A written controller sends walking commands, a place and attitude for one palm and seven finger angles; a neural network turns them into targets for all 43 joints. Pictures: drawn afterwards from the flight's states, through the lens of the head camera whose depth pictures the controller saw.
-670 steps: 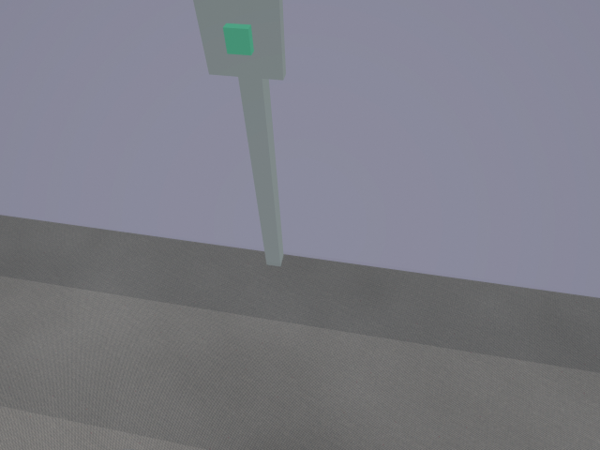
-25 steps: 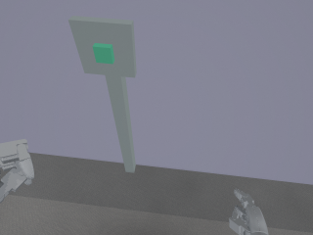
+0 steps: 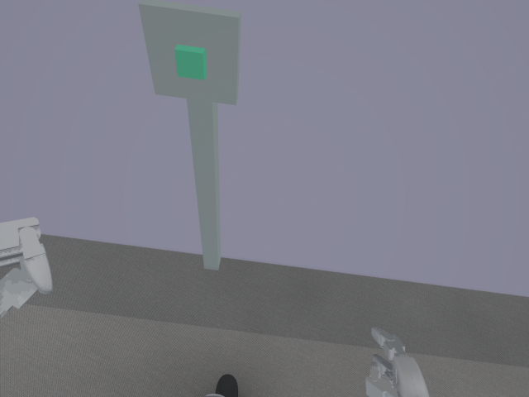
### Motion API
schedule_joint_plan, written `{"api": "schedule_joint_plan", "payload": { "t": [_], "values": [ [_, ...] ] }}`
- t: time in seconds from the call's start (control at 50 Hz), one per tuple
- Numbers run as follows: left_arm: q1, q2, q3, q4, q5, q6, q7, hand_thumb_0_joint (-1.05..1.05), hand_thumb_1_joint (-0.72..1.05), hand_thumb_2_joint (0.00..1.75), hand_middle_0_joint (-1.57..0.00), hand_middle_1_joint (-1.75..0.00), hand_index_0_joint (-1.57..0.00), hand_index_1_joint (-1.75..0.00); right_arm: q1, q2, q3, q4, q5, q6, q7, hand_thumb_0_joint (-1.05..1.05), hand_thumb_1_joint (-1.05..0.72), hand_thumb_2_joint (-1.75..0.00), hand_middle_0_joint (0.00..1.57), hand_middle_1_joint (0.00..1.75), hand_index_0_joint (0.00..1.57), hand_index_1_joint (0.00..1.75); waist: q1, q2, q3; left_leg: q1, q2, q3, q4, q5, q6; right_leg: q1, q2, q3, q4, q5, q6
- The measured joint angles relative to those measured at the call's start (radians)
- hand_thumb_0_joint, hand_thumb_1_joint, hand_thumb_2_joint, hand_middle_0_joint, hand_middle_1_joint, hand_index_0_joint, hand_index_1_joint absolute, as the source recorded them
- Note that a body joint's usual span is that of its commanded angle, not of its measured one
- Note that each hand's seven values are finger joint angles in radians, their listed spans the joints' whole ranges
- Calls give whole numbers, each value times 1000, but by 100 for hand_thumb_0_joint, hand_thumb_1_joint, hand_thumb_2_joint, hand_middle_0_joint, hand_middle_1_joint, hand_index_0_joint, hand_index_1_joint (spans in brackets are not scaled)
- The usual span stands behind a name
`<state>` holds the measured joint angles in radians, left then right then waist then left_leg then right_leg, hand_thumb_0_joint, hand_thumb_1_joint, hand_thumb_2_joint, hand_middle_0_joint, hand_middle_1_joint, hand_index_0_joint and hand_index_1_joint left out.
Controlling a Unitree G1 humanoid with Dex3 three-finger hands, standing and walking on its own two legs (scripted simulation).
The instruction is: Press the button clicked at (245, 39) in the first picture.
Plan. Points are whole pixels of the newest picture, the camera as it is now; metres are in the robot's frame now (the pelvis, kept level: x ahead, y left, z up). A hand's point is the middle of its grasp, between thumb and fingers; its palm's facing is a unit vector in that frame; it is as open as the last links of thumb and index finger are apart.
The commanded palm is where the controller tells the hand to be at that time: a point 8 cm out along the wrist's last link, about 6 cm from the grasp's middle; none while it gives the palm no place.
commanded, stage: stop stepping back and stand still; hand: left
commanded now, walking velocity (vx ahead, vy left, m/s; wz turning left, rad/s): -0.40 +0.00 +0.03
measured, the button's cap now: (191, 61) +0.67 +0.21 +0.16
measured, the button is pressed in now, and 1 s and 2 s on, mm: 0 0 0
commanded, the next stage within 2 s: let the arm hang, fingers relaxed in 0.94 s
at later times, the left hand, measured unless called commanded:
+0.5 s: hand out of the picture +0.07 +0.25 +0.19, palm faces +0.32 -0.81 -0.49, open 3.1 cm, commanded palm +0.03 +0.30 +0.18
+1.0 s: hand out of the picture +0.05 +0.28 +0.18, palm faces +0.39 -0.76 -0.52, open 3.1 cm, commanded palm -0.01 +0.32 +0.18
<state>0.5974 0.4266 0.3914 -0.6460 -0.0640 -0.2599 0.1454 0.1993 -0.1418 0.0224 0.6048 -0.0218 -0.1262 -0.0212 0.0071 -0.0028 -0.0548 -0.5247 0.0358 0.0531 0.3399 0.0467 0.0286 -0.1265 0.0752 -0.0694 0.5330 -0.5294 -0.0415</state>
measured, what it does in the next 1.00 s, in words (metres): walks backwards: right foot, then left foot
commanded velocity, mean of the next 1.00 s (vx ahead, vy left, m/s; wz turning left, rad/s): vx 0.12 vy -0.04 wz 0.01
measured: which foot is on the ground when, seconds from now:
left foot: down 0.00-0.02, up 0.04-0.16, down 0.18-0.46, up 0.48-0.70, down 0.72-0.94, up 0.96-1.00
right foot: up 0.00-0.00, down 0.02-0.20, up 0.22-0.46, down 0.48-1.00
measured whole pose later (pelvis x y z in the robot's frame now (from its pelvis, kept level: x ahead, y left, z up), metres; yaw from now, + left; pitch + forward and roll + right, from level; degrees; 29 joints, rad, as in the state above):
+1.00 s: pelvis -0.14 +0.04 -0.01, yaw +1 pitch -1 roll +0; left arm 0.61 0.42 0.39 -0.55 -0.02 -0.22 0.14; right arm 0.24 -0.17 0.01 0.64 0.00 -0.09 -0.04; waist -0.03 0.04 0.00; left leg -0.31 0.06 -0.02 0.84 -0.47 0.00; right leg -0.35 0.03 -0.13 0.63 -0.26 -0.09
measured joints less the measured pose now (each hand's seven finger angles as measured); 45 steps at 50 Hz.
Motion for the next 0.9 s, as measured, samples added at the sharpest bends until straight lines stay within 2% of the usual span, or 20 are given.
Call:
{"api": "schedule_joint_plan", "payload": {
  "t": [0.02,0.04,0.08,0.12,0.16,0.18,0.22,0.26,0.3,0.36,0.44,0.48,0.5,0.54,0.58,0.64,0.72,0.76,0.82,0.9],
  "values": [
    [7,14,8,-14,-1,-3,0,2,89,90,-131,-150,-131,-150,-15,3,6,-6,-1,0,2,1,-90,-90,20,30,20,30,16,-35,0,-31,-16,28,32,-35,-22,29,-30,22,-100,48,-19],
    [-1,8,-3,-15,-1,-10,-4,2,89,90,-131,-150,-131,-150,-37,-6,7,1,0,3,1,1,-90,-90,20,30,20,30,29,-30,15,-70,-15,26,111,-116,-40,22,-35,32,-125,137,-14],
    [-11,-2,-38,-11,5,-10,-13,2,89,90,-131,-150,-131,-150,-50,-23,8,32,-2,23,-12,1,-90,-90,20,30,20,30,31,-5,36,-103,-23,-5,340,-316,-59,24,-25,36,-91,157,17],
    [-2,13,-40,-7,13,-8,-24,2,89,90,-131,-150,-131,-150,-24,-22,12,50,11,42,-19,1,-90,-90,20,30,20,30,28,-31,13,-80,-55,-3,471,-391,-59,26,-47,47,-75,138,37],
    [12,13,-21,-4,11,3,-28,1,89,90,-131,-150,-131,-150,-1,-23,23,43,22,61,-30,1,-90,-90,20,30,20,30,16,-60,-3,19,-67,9,398,-325,-47,16,-66,52,-34,126,44],
    [16,3,-13,-1,6,11,-28,1,89,90,-131,-150,-132,-150,6,-36,27,28,27,62,-34,1,-90,-90,20,30,20,30,10,-48,-4,87,-60,2,300,-212,-32,-8,-61,38,21,125,47],
    [-17,-1,-4,32,3,29,-26,1,89,90,-131,-150,-132,-150,-8,-44,11,19,26,41,-37,1,-90,-90,20,30,20,30,-12,-47,23,126,-74,6,238,-224,50,-98,-60,59,210,88,46],
    [-70,1,-12,75,2,45,-26,1,89,90,-131,-150,-131,-150,-19,-41,0,18,24,16,-30,1,-91,-90,20,30,20,30,-22,-58,64,150,-84,11,204,-202,78,-170,-40,107,347,1,43],
    [-76,-4,-17,78,5,67,-20,2,89,90,-131,-150,-131,-150,-11,-37,1,11,21,3,-23,1,-91,-90,20,30,20,30,-37,-60,76,181,-82,6,139,-154,71,-213,-27,109,378,9,40],
    [-13,-7,-16,26,19,81,-12,2,89,90,-131,-150,-131,-150,28,-29,0,-9,17,4,-15,1,-91,-90,20,30,20,30,-51,-54,60,218,-70,-3,42,-129,32,-217,-19,66,322,55,30],
    [84,-2,-27,-9,37,74,-8,2,89,90,-131,-150,-131,-150,89,-32,-18,-28,13,16,-18,1,-90,-90,20,30,20,30,-50,-12,12,211,-59,-4,-24,-203,-9,-111,1,-31,129,13,10],
    [104,35,-6,-28,40,79,-3,2,89,90,-130,-150,-131,-150,103,-33,-24,-37,17,25,-24,1,-90,-90,20,30,20,30,-37,-42,-3,120,-87,29,98,-332,-36,-34,-24,-28,-45,9,-28],
    [96,37,2,-37,40,82,-6,2,89,90,-131,-150,-131,-150,92,-43,-27,-30,21,32,-27,1,-90,-90,20,30,20,30,-11,-51,1,47,-91,22,261,-378,-41,-53,-38,-19,-76,114,-50],
    [59,5,-6,-25,35,89,-18,1,89,90,-131,-150,-131,-150,55,-65,-33,21,14,60,-28,1,-90,-90,20,30,20,30,22,-36,11,-53,-80,-25,605,-387,-48,-114,-43,-20,-15,261,-51],
    [18,-18,-13,31,36,80,-19,1,89,90,-131,-150,-131,-150,49,-62,-35,69,13,84,-32,1,-90,-90,20,30,20,30,23,-43,-19,-66,-54,-39,766,-373,-46,-139,-57,-25,11,242,-30],
    [-23,-66,-28,110,43,83,-3,1,89,90,-131,-150,-132,-150,73,-51,-32,83,12,74,-50,1,-91,-90,20,30,20,30,12,-63,-68,38,-1,-37,662,-399,-21,-158,-84,-32,-2,232,-24],
    [-20,-114,-68,93,51,79,22,2,89,90,-131,-150,-131,-150,88,-77,-29,46,6,15,-75,1,-90,-90,20,30,20,30,-12,-39,-62,288,36,-35,228,-434,15,-189,-106,-44,50,231,1],
    [-18,-95,-65,69,49,69,27,2,89,90,-131,-150,-131,-150,70,-61,-30,37,5,-2,-79,1,-91,-90,20,30,20,30,-23,-64,-30,313,11,-24,196,-402,-45,-224,-123,-10,156,159,18],
    [-19,-38,-31,48,55,52,16,2,89,90,-131,-150,-131,-150,64,-18,-19,34,4,-21,-59,1,-91,-90,20,30,20,30,-36,-71,-5,340,8,-25,183,-378,-74,-275,-90,6,307,63,31],
    [-10,11,21,32,48,27,12,2,89,90,-131,-150,-131,-150,73,3,2,17,11,-19,-28,1,-90,-90,20,30,20,30,-46,-22,20,347,35,-50,190,-379,-83,-246,-57,-45,172,123,37]
  ]
}}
